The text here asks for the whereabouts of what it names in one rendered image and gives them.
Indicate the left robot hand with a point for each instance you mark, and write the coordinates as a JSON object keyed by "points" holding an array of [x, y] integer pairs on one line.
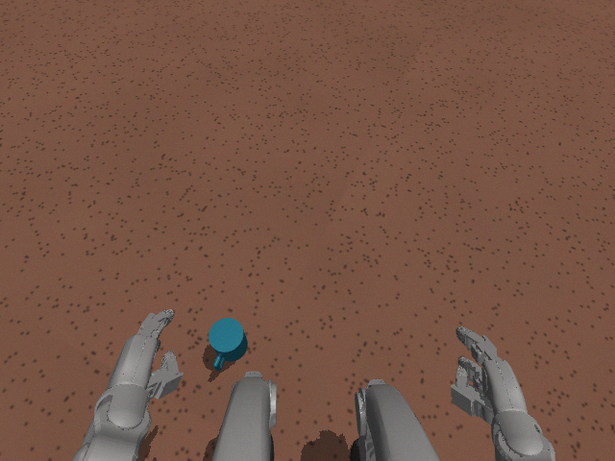
{"points": [[134, 363]]}

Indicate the right robot arm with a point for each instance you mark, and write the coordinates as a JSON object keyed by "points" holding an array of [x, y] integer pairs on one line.
{"points": [[518, 437]]}

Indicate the mug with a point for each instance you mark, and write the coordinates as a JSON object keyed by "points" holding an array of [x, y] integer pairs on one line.
{"points": [[228, 339]]}

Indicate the left robot arm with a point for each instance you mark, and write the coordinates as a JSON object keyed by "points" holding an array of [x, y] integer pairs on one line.
{"points": [[120, 424]]}

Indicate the right robot hand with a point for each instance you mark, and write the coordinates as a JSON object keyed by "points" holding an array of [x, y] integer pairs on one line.
{"points": [[495, 387]]}

